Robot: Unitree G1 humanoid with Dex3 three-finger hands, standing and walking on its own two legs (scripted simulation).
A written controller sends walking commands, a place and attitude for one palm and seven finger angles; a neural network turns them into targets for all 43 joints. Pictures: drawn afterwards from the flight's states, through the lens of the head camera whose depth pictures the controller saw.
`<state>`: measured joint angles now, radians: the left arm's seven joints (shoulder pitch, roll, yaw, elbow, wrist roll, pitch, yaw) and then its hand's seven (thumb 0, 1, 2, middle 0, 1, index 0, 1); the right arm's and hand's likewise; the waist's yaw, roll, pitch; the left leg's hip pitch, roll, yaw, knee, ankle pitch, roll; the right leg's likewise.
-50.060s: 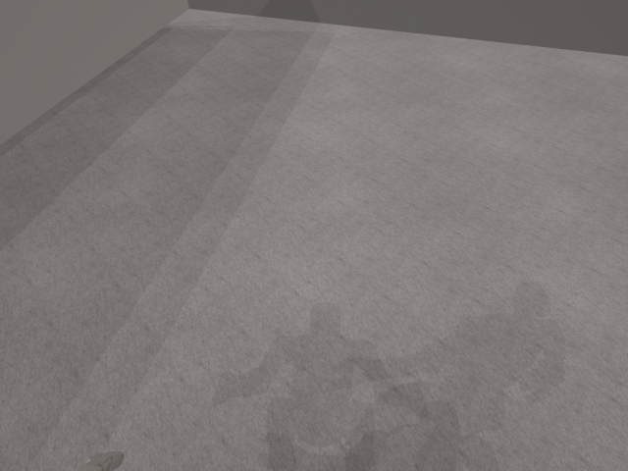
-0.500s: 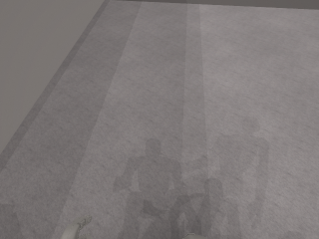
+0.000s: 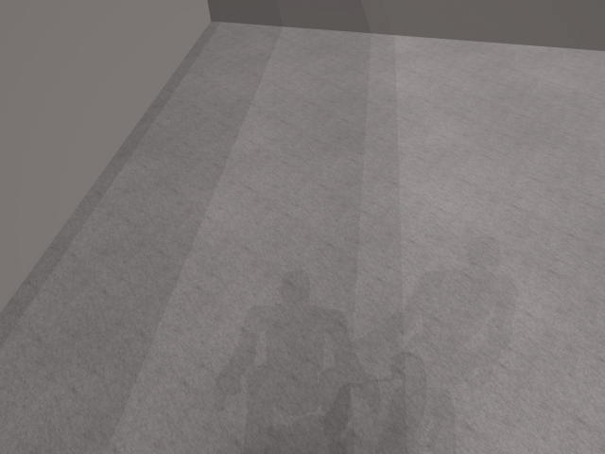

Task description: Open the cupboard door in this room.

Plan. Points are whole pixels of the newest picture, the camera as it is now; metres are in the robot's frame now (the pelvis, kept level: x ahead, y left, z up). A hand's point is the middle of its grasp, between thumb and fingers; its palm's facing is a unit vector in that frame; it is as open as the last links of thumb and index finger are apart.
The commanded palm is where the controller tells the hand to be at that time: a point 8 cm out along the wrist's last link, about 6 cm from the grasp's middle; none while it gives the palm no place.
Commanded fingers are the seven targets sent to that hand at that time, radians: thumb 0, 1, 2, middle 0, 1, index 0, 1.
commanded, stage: turn to face it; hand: left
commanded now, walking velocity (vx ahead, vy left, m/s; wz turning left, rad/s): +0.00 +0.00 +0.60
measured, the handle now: out of the picture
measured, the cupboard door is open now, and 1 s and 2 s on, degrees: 43 43 43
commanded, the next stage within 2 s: none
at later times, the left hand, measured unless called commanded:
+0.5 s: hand out of the picture +0.14 +0.22 -0.17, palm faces +0.33 -0.91 -0.26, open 7.4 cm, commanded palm none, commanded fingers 0.00 0.90 0.90 -0.20 -0.30 -0.20 -0.30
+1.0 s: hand out of the picture +0.07 +0.16 -0.18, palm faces +0.61 -0.75 -0.24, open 7.4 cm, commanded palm none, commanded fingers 0.00 0.90 0.90 -0.20 -0.30 -0.20 -0.30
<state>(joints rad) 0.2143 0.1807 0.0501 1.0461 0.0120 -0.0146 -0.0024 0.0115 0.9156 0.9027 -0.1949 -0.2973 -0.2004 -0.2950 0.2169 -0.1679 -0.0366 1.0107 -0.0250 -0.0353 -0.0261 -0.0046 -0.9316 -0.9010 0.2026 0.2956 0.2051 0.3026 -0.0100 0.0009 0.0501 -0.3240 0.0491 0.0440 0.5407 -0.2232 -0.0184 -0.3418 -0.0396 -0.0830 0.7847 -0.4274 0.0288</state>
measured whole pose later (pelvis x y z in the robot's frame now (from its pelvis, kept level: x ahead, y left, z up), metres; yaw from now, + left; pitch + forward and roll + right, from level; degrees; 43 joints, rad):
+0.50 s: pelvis +0.11 -0.01 +0.00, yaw +18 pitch +1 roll -1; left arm 0.14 0.25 0.08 0.91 0.01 0.06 0.02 0.01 0.91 0.90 -0.20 -0.30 -0.20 -0.30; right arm 0.17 -0.23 -0.05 0.91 -0.03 0.02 0.00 0.00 -0.91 -0.90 0.20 0.30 0.20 0.30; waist -0.02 -0.01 0.10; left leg -0.36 0.02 0.04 0.58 -0.24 0.02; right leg -0.45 -0.08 -0.04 1.06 -0.49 0.08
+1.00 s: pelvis +0.15 -0.04 -0.01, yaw +38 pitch +1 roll +1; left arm 0.22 0.25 0.06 0.91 0.01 0.06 0.02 0.01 0.91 0.90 -0.20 -0.30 -0.21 -0.30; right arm 0.12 -0.23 -0.06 0.87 -0.02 0.03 0.02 0.01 -0.91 -0.90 0.20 0.30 0.20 0.30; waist 0.00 -0.06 0.11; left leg -0.35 0.00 0.06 0.64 -0.29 0.04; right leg -0.40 -0.13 -0.10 1.00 -0.54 0.09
